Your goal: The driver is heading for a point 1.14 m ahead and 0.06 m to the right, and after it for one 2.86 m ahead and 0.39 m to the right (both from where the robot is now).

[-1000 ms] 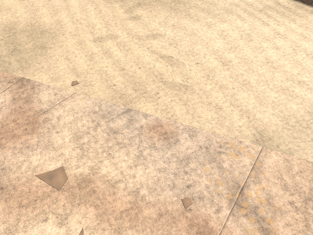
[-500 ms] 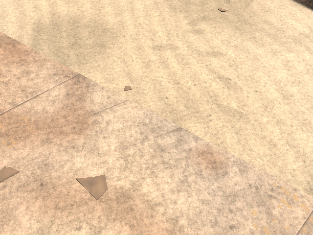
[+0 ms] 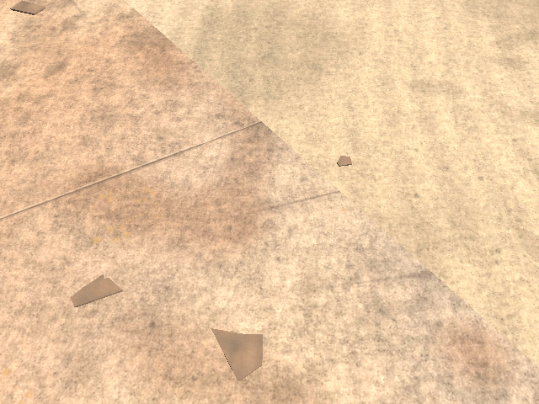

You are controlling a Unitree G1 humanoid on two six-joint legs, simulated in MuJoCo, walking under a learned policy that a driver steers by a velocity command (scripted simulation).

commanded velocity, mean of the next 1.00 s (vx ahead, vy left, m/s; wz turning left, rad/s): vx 0.07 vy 0.00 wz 0.23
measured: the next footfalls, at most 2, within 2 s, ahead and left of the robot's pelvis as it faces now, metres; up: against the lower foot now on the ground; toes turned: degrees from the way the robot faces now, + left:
left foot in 0.28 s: +0.10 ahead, +0.15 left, +0.00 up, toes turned +11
right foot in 0.64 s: +0.10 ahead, -0.08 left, +0.00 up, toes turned +10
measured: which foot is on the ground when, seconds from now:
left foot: up 0.00-0.26, down 0.28-1.00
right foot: down 0.00-0.28, up 0.30-0.62, down 0.64-1.00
